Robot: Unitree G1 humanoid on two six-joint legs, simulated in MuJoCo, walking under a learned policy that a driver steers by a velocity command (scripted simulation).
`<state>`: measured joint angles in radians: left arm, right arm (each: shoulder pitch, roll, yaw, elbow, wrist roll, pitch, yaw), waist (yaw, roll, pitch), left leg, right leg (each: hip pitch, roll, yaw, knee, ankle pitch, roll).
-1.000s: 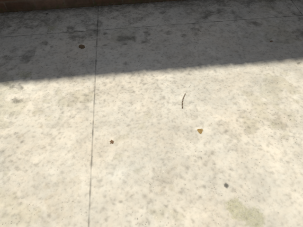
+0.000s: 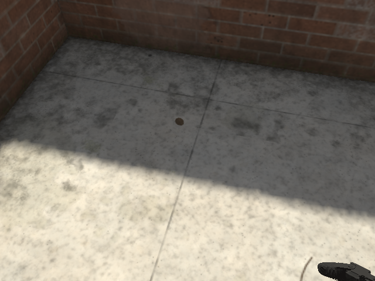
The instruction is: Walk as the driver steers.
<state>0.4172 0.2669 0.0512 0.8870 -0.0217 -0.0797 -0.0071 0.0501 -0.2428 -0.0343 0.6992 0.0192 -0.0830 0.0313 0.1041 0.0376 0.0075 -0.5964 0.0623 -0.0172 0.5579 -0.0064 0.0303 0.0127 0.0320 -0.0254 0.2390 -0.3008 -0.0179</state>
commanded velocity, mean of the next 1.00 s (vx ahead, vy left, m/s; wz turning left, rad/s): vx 0.50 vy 0.00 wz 0.01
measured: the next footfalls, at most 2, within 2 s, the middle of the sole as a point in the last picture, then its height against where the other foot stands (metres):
left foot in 0.08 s outside the picture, level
right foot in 0.62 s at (249, 277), level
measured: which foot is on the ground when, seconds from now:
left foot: up 0.00-0.06, down 0.08-0.62, up 0.64-1.00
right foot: down 0.00-0.08, up 0.10-0.60, down 0.62-1.00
